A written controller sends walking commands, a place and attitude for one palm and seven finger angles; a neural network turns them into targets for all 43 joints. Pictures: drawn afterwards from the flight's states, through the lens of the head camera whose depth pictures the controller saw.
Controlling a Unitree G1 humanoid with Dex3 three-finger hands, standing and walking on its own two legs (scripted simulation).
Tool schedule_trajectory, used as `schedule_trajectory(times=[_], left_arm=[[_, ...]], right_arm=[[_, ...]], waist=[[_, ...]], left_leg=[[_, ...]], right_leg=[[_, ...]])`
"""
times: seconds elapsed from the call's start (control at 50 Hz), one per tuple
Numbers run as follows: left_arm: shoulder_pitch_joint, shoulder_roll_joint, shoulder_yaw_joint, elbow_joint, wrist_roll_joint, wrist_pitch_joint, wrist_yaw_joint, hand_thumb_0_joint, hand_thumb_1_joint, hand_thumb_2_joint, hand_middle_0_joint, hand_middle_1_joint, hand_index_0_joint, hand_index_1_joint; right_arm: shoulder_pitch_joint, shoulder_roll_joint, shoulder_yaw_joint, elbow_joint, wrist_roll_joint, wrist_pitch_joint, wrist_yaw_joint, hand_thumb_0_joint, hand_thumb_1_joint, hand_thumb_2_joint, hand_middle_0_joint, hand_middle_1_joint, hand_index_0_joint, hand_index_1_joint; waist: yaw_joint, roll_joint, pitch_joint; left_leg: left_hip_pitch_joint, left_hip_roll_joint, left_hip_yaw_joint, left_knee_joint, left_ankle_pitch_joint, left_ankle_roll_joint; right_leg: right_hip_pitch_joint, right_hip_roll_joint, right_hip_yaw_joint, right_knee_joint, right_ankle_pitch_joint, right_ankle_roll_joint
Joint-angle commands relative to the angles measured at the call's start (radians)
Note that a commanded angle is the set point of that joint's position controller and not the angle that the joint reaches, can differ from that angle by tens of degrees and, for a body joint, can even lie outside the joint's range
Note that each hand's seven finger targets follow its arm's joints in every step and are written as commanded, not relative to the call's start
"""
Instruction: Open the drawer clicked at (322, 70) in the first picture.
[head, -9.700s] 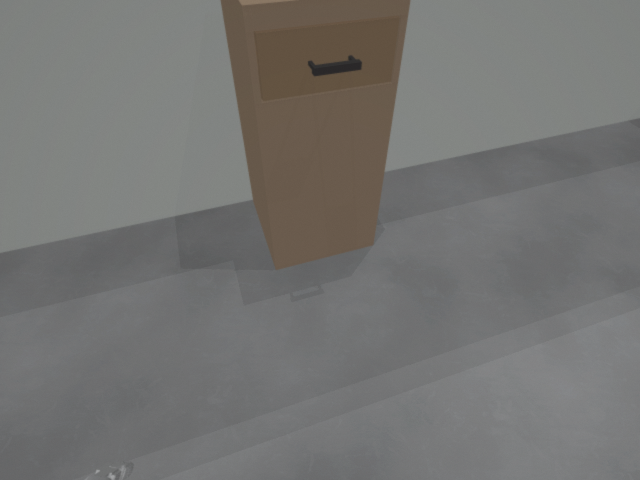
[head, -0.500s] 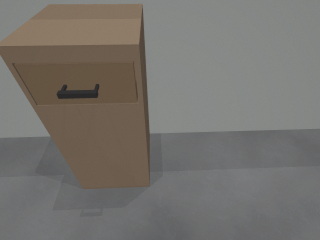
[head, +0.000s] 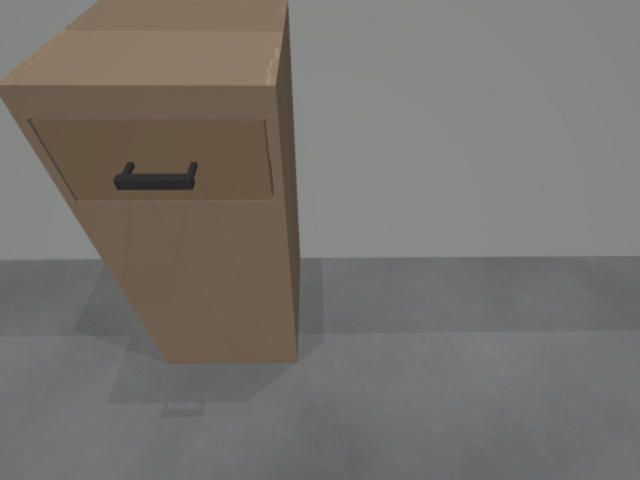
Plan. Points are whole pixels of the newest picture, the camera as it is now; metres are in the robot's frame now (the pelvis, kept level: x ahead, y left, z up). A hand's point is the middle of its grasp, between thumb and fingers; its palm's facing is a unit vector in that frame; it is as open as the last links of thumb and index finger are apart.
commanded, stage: look again from close up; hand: left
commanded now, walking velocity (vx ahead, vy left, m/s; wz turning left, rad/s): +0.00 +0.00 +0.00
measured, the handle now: (158, 174) +0.59 +0.33 +0.05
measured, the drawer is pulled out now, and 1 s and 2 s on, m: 0.00 0.00 0.00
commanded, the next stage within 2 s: shuffle to correct the standing spot in 0.44 s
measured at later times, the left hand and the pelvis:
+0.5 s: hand out of the picture +0.04 +0.19 -0.17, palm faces +0.02 -0.98 -0.20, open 7.3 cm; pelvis +0.04 +0.01 +0.00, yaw +0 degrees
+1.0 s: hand out of the picture +0.04 +0.28 -0.19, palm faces +0.12 -0.96 -0.23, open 7.4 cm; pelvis +0.07 +0.08 -0.01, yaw +4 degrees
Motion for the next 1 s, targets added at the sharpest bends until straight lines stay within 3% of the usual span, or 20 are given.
schedule_trajectory(times=[0.0,0.24,0.4,0.54,0.58,0.62,0.64,0.68,0.7,0.72,0.76,0.8,0.84,0.86,0.88,0.9,0.92,0.94,0.98], left_arm=[[0.042,0.125,0.019,-0.03,0.002,-0.02,0.008,0.0,0.9,0.9,-0.2,-0.3,-0.2,-0.3],[0.043,0.112,0.016,-0.014,0.002,-0.027,0.011,0.0,0.9,0.9,-0.2,-0.3,-0.2,-0.3],[0.031,0.117,0.013,-0.006,0.004,-0.024,0.013,0.0,0.9,0.9,-0.2,-0.3,-0.2,-0.3],[0.03,0.133,0.018,-0.009,0.004,-0.026,0.014,0.0,0.9,0.9,-0.2,-0.3,-0.2,-0.3],[0.037,0.149,0.032,-0.016,0.007,-0.02,0.016,0.0,0.9,0.9,-0.2,-0.3,-0.2,-0.3],[0.063,0.186,0.05,-0.02,0.009,-0.015,0.017,0.0,0.9,0.9,-0.2,-0.3,-0.2,-0.3],[0.08,0.21,0.061,-0.02,0.01,-0.014,0.019,0.0,0.9,0.9,-0.2,-0.3,-0.2,-0.3],[0.126,0.23,0.078,-0.022,0.015,-0.011,0.026,0.0,0.9,0.9,-0.2,-0.3,-0.2,-0.3],[0.135,0.225,0.083,-0.028,0.018,-0.012,0.03,0.0,0.9,0.9,-0.2,-0.3,-0.2,-0.3],[0.123,0.222,0.087,-0.038,0.021,-0.014,0.032,0.0,0.9,0.9,-0.2,-0.3,-0.2,-0.3],[0.059,0.227,0.09,-0.062,0.026,-0.016,0.029,0.0,0.9,0.9,-0.2,-0.3,-0.2,-0.3],[-0.004,0.238,0.091,-0.087,0.025,-0.013,0.022,0.0,0.9,0.9,-0.2,-0.3,-0.2,-0.3],[-0.037,0.248,0.094,-0.097,0.018,-0.002,0.016,0.0,0.9,0.9,-0.2,-0.3,-0.2,-0.3],[-0.044,0.226,0.089,-0.105,0.019,0.007,0.012,0.0,0.9,0.9,-0.2,-0.3,-0.2,-0.3],[-0.05,0.165,0.082,-0.13,0.017,0.02,0.006,0.0,0.9,0.9,-0.2,-0.3,-0.2,-0.3],[-0.063,0.127,0.071,-0.152,0.017,0.023,0.006,0.0,0.9,0.9,-0.2,-0.3,-0.2,-0.3],[-0.064,0.128,0.066,-0.158,0.017,0.021,0.006,0.0,0.9,0.9,-0.2,-0.3,-0.2,-0.3],[-0.065,0.11,0.058,-0.148,0.018,0.015,0.004,0.0,0.9,0.9,-0.2,-0.3,-0.2,-0.3],[-0.012,0.104,0.052,-0.096,0.02,0.007,-0.003,0.0,0.9,0.9,-0.2,-0.3,-0.2,-0.3]], right_arm=[[0.06,-0.073,-0.007,-0.019,-0.001,-0.017,-0.008,0.0,-0.9,-0.9,0.2,0.3,0.2,0.3],[0.038,-0.09,-0.004,-0.004,0.005,-0.038,-0.019,0.0,-0.9,-0.9,0.2,0.3,0.2,0.3],[0.019,-0.094,-0.002,0.007,0.006,-0.034,-0.02,0.0,-0.9,-0.9,0.2,0.3,0.2,0.3],[0.009,-0.111,-0.003,0.01,0.005,-0.035,-0.02,0.0,-0.9,-0.9,0.2,0.3,0.2,0.3],[0.006,-0.109,-0.005,-0.002,0.005,-0.026,-0.017,0.0,-0.9,-0.9,0.2,0.3,0.2,0.3],[-0.02,-0.108,-0.009,-0.027,0.003,-0.016,-0.013,0.0,-0.9,-0.9,0.2,0.3,0.2,0.3],[-0.033,-0.104,-0.012,-0.04,0.002,-0.011,-0.011,0.0,-0.9,-0.9,0.2,0.3,0.2,0.3],[-0.087,-0.11,-0.021,-0.079,0.001,-0.001,-0.01,0.0,-0.9,-0.9,0.2,0.3,0.2,0.3],[-0.126,-0.115,-0.025,-0.097,0.002,0.001,-0.008,0.0,-0.9,-0.9,0.2,0.3,0.2,0.3],[-0.136,-0.114,-0.028,-0.109,0.004,0.002,-0.005,0.0,-0.9,-0.9,0.2,0.3,0.2,0.3],[-0.138,-0.106,-0.032,-0.124,0.01,0.003,0.009,0.0,-0.9,-0.9,0.2,0.3,0.2,0.3],[-0.089,-0.087,-0.033,-0.115,0.014,0.004,0.018,0.0,-0.9,-0.9,0.2,0.3,0.2,0.3],[0.005,-0.092,-0.034,-0.089,0.006,0.003,0.02,0.0,-0.9,-0.9,0.2,0.3,0.2,0.3],[0.068,-0.13,-0.042,-0.072,0.001,-0.002,0.016,0.0,-0.9,-0.9,0.2,0.3,0.2,0.3],[0.126,-0.221,-0.064,-0.069,-0.01,-0.004,0.013,0.0,-0.9,-0.9,0.2,0.3,0.2,0.3],[0.154,-0.282,-0.076,-0.082,-0.009,0.003,0.008,0.0,-0.9,-0.9,0.2,0.3,0.2,0.3],[0.097,-0.269,-0.073,-0.107,-0.009,0.006,0.005,0.0,-0.9,-0.9,0.2,0.3,0.2,0.3],[0.033,-0.221,-0.06,-0.127,-0.012,-0.005,0.002,0.0,-0.9,-0.9,0.2,0.3,0.2,0.3],[-0.08,-0.167,-0.04,-0.144,-0.013,-0.026,-0.005,0.0,-0.9,-0.9,0.2,0.3,0.2,0.3]], waist=[[0.002,-0.004,0.124],[0.01,0.014,0.046],[0.01,-0.015,0.085],[0.011,-0.008,0.034],[0.02,-0.009,0.037],[0.039,-0.067,0.046],[0.047,-0.129,0.045],[0.079,-0.182,0.071],[0.091,-0.162,0.095],[0.085,-0.139,0.101],[0.057,-0.121,0.085],[0.018,-0.129,0.054],[-0.025,-0.125,0.04],[-0.051,-0.032,0.02],[-0.07,0.248,0.012],[-0.077,0.36,0.0],[-0.059,0.23,0.032],[-0.036,0.143,0.049],[0.017,0.077,0.061]], left_leg=[[-0.065,0.048,-0.047,-0.093,-0.075,0.041],[0.001,0.081,-0.064,-0.106,0.11,0.049],[0.009,0.079,-0.062,-0.109,0.132,0.05],[0.047,0.073,-0.053,-0.086,0.184,0.049],[-0.002,0.057,-0.036,-0.047,0.133,0.046],[-0.102,0.016,-0.001,0.036,0.041,0.032],[-0.159,-0.003,0.025,0.108,-0.028,0.022],[-0.295,-0.005,0.024,0.31,-0.265,0.012],[-0.342,0.012,-0.012,0.412,-0.307,0.012],[-0.366,0.029,-0.039,0.457,-0.312,0.012],[-0.309,0.05,-0.051,0.382,-0.291,0.009],[-0.141,0.019,0.011,0.221,-0.167,0.004],[0.077,-0.03,0.097,0.066,0.018,0.002],[0.181,-0.006,0.072,0.003,0.041,0.011],[0.216,0.182,-0.22,-0.092,0.001,0.099],[0.153,0.319,-0.417,-0.235,-0.008,0.205],[0.076,0.349,-0.416,-0.25,-0.059,0.252],[0.006,0.314,-0.38,-0.259,-0.095,0.246],[-0.074,0.271,-0.284,-0.245,0.027,0.216]], right_leg=[[-0.051,-0.129,0.183,-0.183,-0.189,0.002],[0.044,-0.123,0.128,-0.091,0.106,0.008],[0.038,-0.128,0.12,-0.087,0.133,0.012],[0.079,-0.141,0.122,-0.067,0.212,0.009],[0.107,-0.165,0.133,-0.043,0.192,-0.004],[0.16,-0.236,0.204,-0.072,0.166,-0.037],[0.193,-0.3,0.255,-0.101,0.191,-0.066],[0.241,-0.425,0.355,-0.139,0.373,-0.152],[0.223,-0.463,0.376,-0.147,0.44,-0.186],[0.217,-0.47,0.357,-0.144,0.464,-0.197],[0.175,-0.436,0.263,-0.114,0.482,-0.163],[0.064,-0.378,0.168,-0.077,0.394,-0.105],[-0.083,-0.298,0.091,-0.013,0.166,-0.046],[-0.145,-0.24,0.041,0.108,0.046,-0.014],[-0.298,-0.11,-0.066,0.352,-0.273,0.044],[-0.363,-0.043,-0.041,0.566,-0.471,0.053],[-0.356,-0.09,0.038,0.634,-0.418,0.032],[-0.32,-0.116,0.047,0.646,-0.345,0.029],[-0.241,-0.137,0.074,0.598,-0.226,0.042]])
